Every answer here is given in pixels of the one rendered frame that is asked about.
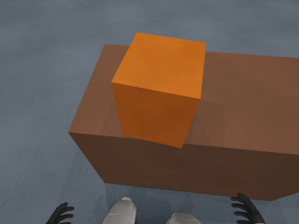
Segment carton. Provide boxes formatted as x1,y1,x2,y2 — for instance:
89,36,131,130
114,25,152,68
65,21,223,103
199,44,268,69
111,33,206,148

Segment right robot hand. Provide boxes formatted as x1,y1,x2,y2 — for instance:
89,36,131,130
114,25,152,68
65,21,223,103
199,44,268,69
230,192,266,224

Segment left robot hand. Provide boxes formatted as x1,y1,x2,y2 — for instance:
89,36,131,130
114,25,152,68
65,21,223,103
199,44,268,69
46,202,75,224

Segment robot left shin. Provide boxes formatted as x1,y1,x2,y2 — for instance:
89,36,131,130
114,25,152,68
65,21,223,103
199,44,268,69
121,197,131,202

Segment pedestal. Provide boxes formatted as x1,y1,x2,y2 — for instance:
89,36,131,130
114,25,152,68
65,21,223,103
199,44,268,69
68,44,299,202

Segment robot left thigh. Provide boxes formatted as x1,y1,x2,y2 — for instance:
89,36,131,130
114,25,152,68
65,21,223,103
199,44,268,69
102,200,136,224

